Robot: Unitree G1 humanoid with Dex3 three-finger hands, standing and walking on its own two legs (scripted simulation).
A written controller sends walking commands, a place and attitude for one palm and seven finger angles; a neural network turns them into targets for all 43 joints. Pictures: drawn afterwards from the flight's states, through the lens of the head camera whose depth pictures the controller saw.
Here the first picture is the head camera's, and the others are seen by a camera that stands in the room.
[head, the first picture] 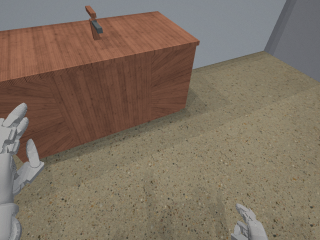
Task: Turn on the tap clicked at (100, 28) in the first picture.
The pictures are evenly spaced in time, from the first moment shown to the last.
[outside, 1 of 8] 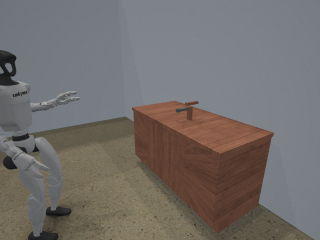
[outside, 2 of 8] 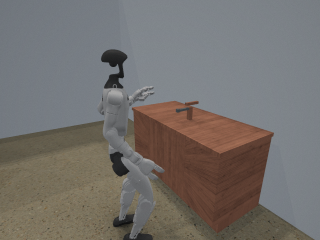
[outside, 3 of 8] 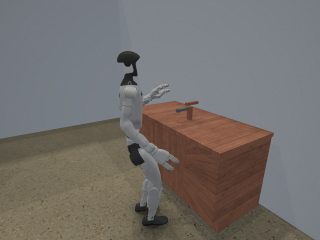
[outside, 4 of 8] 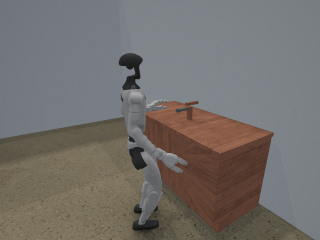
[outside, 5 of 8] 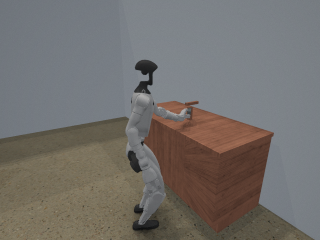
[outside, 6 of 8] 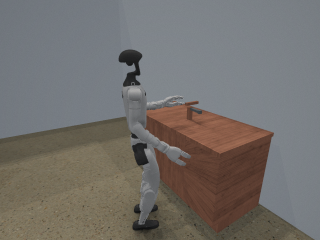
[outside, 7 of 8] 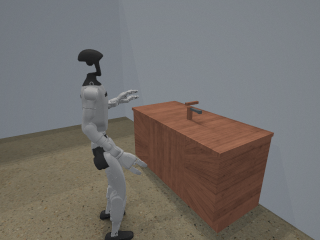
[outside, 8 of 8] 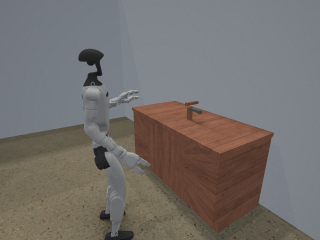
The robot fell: no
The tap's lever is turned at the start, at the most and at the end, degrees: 0 86 86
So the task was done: yes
